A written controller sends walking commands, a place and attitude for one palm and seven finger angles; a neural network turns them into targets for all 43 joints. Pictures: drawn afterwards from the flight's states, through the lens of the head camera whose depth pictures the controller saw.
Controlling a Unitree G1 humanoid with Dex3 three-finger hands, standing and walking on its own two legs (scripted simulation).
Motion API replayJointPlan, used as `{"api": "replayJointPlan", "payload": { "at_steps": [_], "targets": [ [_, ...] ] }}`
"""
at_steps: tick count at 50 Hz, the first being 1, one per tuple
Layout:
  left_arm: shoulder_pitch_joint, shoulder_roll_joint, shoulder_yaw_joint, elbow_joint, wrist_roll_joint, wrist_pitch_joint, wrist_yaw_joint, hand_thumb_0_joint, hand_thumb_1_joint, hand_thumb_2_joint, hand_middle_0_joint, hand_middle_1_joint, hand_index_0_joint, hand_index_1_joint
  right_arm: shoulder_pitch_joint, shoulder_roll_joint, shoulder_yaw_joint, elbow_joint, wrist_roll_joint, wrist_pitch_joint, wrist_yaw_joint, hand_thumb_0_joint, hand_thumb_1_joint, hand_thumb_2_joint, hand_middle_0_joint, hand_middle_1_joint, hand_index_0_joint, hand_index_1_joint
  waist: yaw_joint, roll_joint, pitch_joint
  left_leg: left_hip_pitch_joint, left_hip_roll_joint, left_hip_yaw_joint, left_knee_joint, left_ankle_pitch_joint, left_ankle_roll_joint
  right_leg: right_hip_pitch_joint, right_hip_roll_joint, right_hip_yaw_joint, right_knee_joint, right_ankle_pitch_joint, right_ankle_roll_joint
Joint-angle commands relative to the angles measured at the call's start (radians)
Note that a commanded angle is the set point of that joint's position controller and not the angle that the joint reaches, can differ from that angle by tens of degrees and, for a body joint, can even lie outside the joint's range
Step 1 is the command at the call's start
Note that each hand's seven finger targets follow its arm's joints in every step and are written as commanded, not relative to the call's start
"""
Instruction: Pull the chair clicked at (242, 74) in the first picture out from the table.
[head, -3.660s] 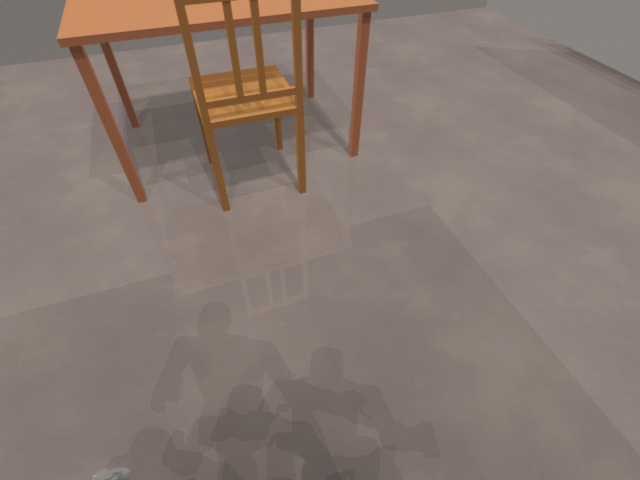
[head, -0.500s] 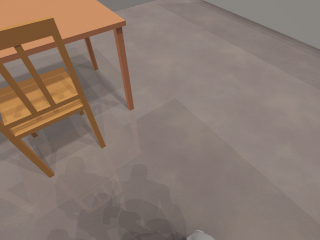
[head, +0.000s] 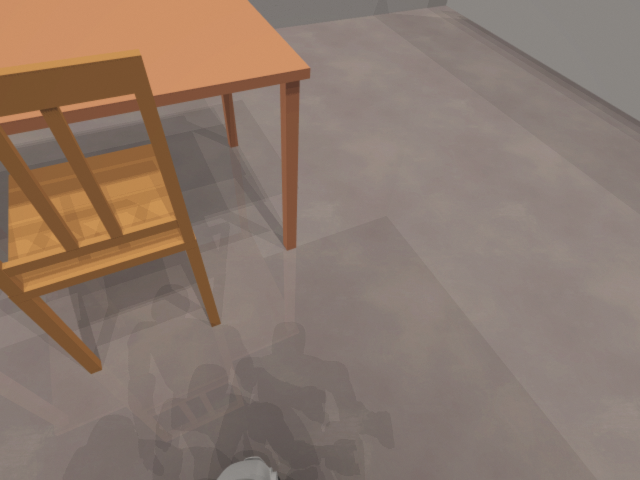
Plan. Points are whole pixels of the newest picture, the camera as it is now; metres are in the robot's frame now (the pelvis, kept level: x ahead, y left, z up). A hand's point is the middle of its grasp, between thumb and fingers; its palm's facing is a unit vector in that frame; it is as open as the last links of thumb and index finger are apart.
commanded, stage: turn to face it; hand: left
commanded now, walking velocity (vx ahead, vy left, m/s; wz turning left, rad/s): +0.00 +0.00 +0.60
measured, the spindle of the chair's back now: (34, 192) +0.56 +0.57 -0.06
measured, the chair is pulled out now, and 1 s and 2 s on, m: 0.00 0.00 0.00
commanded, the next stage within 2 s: take the last steps up to it in 0.76 s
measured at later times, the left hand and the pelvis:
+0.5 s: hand (183, 462) +0.16 +0.20 -0.14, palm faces +0.26 -0.92 -0.29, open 7.3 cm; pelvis +0.08 -0.04 +0.00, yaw +15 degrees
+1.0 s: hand out of the picture -0.02 +0.16 -0.17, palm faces +0.50 -0.83 -0.24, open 7.4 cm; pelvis +0.08 -0.02 +0.01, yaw +27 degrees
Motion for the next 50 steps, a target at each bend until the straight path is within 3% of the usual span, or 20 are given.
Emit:
{"api": "replayJointPlan", "payload": {
  "at_steps": [1, 3, 6, 9, 16, 21, 22, 23, 24, 25, 26, 29, 35, 40, 43, 44, 45, 46, 47, 50],
  "targets": [
    [0.031, 0.121, 0.04, -0.133, -0.026, 0.007, 0.007, 0.0, 0.9, 0.9, -0.2, -0.3, -0.2, -0.3, 0.319, -0.272, -0.055, -0.005, 0.002, -0.017, -0.026, 0.0, -0.9, -0.9, 0.2, 0.3, 0.2, 0.3, -0.12, 0.364, -0.249, 0.545, 0.365, -0.528, -0.219, 0.71, 0.258, -0.436, 0.016, 0.089, 0.736, -0.257, 0.038],
    [-0.079, 0.116, 0.039, -0.177, -0.016, 0.024, 0.017, 0.0, 0.9, 0.9, -0.2, -0.3, -0.2, -0.3, 0.226, -0.257, -0.055, -0.031, 0.015, -0.016, -0.043, 0.0, -0.9, -0.9, 0.2, 0.3, 0.2, 0.3, -0.102, 0.195, -0.214, 0.442, 0.357, -0.565, -0.27, 0.374, 0.275, -0.573, -0.021, 0.263, 0.852, -0.18, 0.032],
    [-0.046, 0.113, 0.056, -0.151, -0.002, 0.05, 0.002, 0.0, 0.9, 0.9, -0.2, -0.3, -0.2, -0.3, 0.03, -0.156, -0.03, -0.092, 0.009, -0.018, -0.042, 0.0, -0.9, -0.9, 0.2, 0.3, 0.2, 0.3, -0.016, 0.149, -0.082, 0.168, 0.18, -0.332, -0.331, 0.159, 0.152, -0.465, -0.057, 0.271, 0.709, 0.0, 0.046],
    [-0.017, 0.117, 0.064, -0.158, -0.001, 0.074, 0.002, 0.0, 0.9, 0.9, -0.2, -0.3, -0.2, -0.3, 0.009, -0.165, -0.035, -0.112, 0.009, -0.013, -0.037, 0.0, -0.9, -0.9, 0.2, 0.3, 0.2, 0.3, -0.001, 0.141, -0.11, 0.13, 0.139, -0.319, -0.37, 0.043, 0.143, -0.424, -0.042, 0.262, 0.626, 0.052, 0.059],
    [-0.165, 0.128, 0.065, -0.261, -0.004, 0.08, 0.009, 0.0, 0.9, 0.9, -0.2, -0.3, -0.2, -0.3, 0.053, -0.193, -0.066, -0.125, 0.001, 0.014, -0.031, 0.0, -0.9, -0.9, 0.2, 0.3, 0.2, 0.3, -0.048, 0.139, -0.1, 0.203, 0.134, -0.433, -0.332, 0.027, 0.17, -0.436, -0.003, 0.27, 0.387, 0.007, 0.069],
    [-0.097, 0.144, 0.061, -0.28, -0.013, 0.065, 0.016, 0.0, 0.9, 0.9, -0.2, -0.3, -0.2, -0.3, 0.013, -0.196, -0.075, -0.154, 0.005, 0.026, -0.029, 0.0, -0.9, -0.9, 0.2, 0.3, 0.2, 0.3, -0.007, 0.158, -0.144, 0.162, 0.092, -0.458, -0.21, 0.21, 0.138, -0.221, 0.051, 0.259, 0.085, 0.101, 0.049],
    [-0.065, 0.166, 0.064, -0.278, -0.011, 0.058, 0.02, 0.0, 0.9, 0.9, -0.2, -0.3, -0.2, -0.3, 0.001, -0.181, -0.073, -0.162, 0.012, 0.027, -0.026, 0.0, -0.9, -0.9, 0.2, 0.3, 0.2, 0.3, 0.013, 0.122, -0.14, 0.088, 0.054, -0.436, -0.149, 0.169, 0.1, -0.115, 0.032, 0.273, -0.062, 0.193, 0.041],
    [-0.044, 0.232, 0.075, -0.283, 0.002, 0.046, 0.026, 0.0, 0.9, 0.9, -0.2, -0.3, -0.2, -0.3, 0.024, -0.126, -0.066, -0.172, 0.021, 0.026, -0.021, 0.0, -0.9, -0.9, 0.2, 0.3, 0.2, 0.3, 0.02, -0.067, -0.161, -0.053, -0.037, -0.341, 0.017, -0.014, 0.03, 0.02, -0.143, 0.441, -0.208, 0.205, -0.007],
    [-0.053, 0.317, 0.085, -0.296, 0.012, 0.044, 0.027, 0.0, 0.9, 0.9, -0.2, -0.3, -0.2, -0.3, 0.023, -0.077, -0.054, -0.202, 0.019, 0.023, -0.019, 0.0, -0.9, -0.9, 0.2, 0.3, 0.2, 0.3, 0.015, -0.307, -0.126, -0.189, -0.171, -0.172, 0.242, -0.393, -0.045, 0.013, -0.392, 0.653, -0.237, 0.405, -0.121],
    [-0.074, 0.302, 0.083, -0.307, 0.003, 0.042, 0.029, 0.0, 0.9, 0.9, -0.2, -0.3, -0.2, -0.3, 0.007, -0.132, -0.066, -0.197, 0.007, 0.036, -0.022, 0.0, -0.9, -0.9, 0.2, 0.3, 0.2, 0.3, 0.017, -0.241, -0.113, -0.148, -0.117, -0.233, 0.416, -0.419, -0.036, -0.115, -0.415, 0.616, -0.226, 0.461, -0.17],
    [-0.129, 0.273, 0.077, -0.315, 0.003, 0.043, 0.03, 0.0, 0.9, 0.9, -0.2, -0.3, -0.2, -0.3, 0.009, -0.125, -0.067, -0.179, 0.007, 0.047, -0.02, 0.0, -0.9, -0.9, 0.2, 0.3, 0.2, 0.3, -0.015, -0.188, -0.082, -0.139, -0.105, -0.229, 0.527, -0.37, -0.042, -0.162, -0.359, 0.571, -0.212, 0.469, -0.176],
    [-0.189, 0.206, 0.055, -0.324, 0.002, 0.039, 0.028, 0.0, 0.9, 0.9, -0.2, -0.3, -0.2, -0.3, 0.051, -0.102, -0.054, -0.139, 0.007, 0.056, -0.009, 0.0, -0.9, -0.9, 0.2, 0.3, 0.2, 0.3, -0.048, -0.125, -0.048, -0.13, -0.072, -0.186, 0.588, -0.238, -0.067, -0.151, -0.243, 0.34, -0.149, 0.595, -0.14],
    [-0.047, 0.245, 0.06, -0.253, 0.008, 0.044, 0.023, 0.0, 0.9, 0.9, -0.2, -0.3, -0.2, -0.3, -0.052, -0.09, -0.031, -0.145, 0.012, 0.059, -0.012, 0.0, -0.9, -0.9, 0.2, 0.3, 0.2, 0.3, 0.022, -0.153, -0.073, -0.064, -0.073, -0.119, 0.338, -0.297, -0.079, -0.037, -0.252, 0.296, -0.117, 0.732, -0.159],
    [-0.025, 0.272, 0.069, -0.21, 0.012, 0.052, 0.024, 0.0, 0.9, 0.9, -0.2, -0.3, -0.2, -0.3, -0.064, -0.09, -0.013, -0.133, 0.022, 0.045, -0.02, 0.0, -0.9, -0.9, 0.2, 0.3, 0.2, 0.3, 0.031, -0.203, -0.118, 0.066, -0.082, -0.081, 0.093, -0.308, -0.055, -0.001, -0.268, 0.286, -0.067, 0.806, -0.164],
    [-0.07, 0.256, 0.067, -0.193, -0.004, 0.061, 0.022, 0.0, 0.9, 0.9, -0.2, -0.3, -0.2, -0.3, 0.038, -0.114, -0.013, -0.094, 0.018, 0.029, -0.024, 0.0, -0.9, -0.9, 0.2, 0.3, 0.2, 0.3, -0.033, -0.159, -0.144, 0.301, -0.067, -0.072, -0.239, -0.037, -0.032, -0.103, -0.214, 0.217, 0.05, 0.653, -0.079],
    [-0.051, 0.212, 0.06, -0.203, -0.013, 0.065, 0.017, 0.0, 0.9, 0.9, -0.2, -0.3, -0.2, -0.3, 0.07, -0.192, -0.025, -0.089, 0.008, 0.016, -0.027, 0.0, -0.9, -0.9, 0.2, 0.3, 0.2, 0.3, -0.042, 0.049, -0.188, 0.464, 0.075, -0.225, -0.288, 0.162, 0.022, -0.249, -0.141, 0.157, 0.184, 0.398, -0.019],
    [-0.053, 0.15, 0.04, -0.228, -0.013, 0.068, 0.009, 0.0, 0.9, 0.9, -0.2, -0.3, -0.2, -0.3, 0.092, -0.266, -0.039, -0.088, 0.004, 0.018, -0.028, 0.0, -0.9, -0.9, 0.2, 0.3, 0.2, 0.3, -0.048, 0.299, -0.166, 0.528, 0.28, -0.46, -0.291, 0.403, 0.147, -0.467, -0.044, 0.14, 0.332, -0.153, 0.032],
    [-0.117, 0.164, 0.034, -0.237, 0.001, 0.077, 0.011, 0.0, 0.9, 0.9, -0.2, -0.3, -0.2, -0.3, 0.118, -0.267, -0.041, -0.071, 0.003, 0.024, -0.036, 0.0, -0.9, -0.9, 0.2, 0.3, 0.2, 0.3, -0.083, 0.253, -0.137, 0.463, 0.3, -0.478, -0.334, 0.236, 0.212, -0.496, -0.027, 0.196, 0.47, -0.237, 0.024],
    [-0.143, 0.161, 0.037, -0.233, 0.003, 0.08, 0.008, 0.0, 0.9, 0.9, -0.2, -0.3, -0.2, -0.3, 0.113, -0.257, -0.04, -0.066, 0.002, 0.02, -0.045, 0.0, -0.9, -0.9, 0.2, 0.3, 0.2, 0.3, -0.076, 0.297, -0.112, 0.442, 0.269, -0.478, -0.356, 0.075, 0.217, -0.556, -0.025, 0.234, 0.547, -0.208, 0.018],
    [-0.122, 0.161, 0.038, -0.185, 0.005, 0.067, -0.021, 0.0, 0.9, 0.9, -0.2, -0.3, -0.2, -0.3, 0.033, -0.173, -0.015, -0.079, 0.006, 0.002, -0.048, 0.0, -0.9, -0.9, 0.2, 0.3, 0.2, 0.3, -0.029, 0.199, 0.007, 0.307, 0.153, -0.363, -0.406, -0.124, 0.168, -0.535, -0.035, 0.246, 0.552, -0.019, 0.009]
  ]
}}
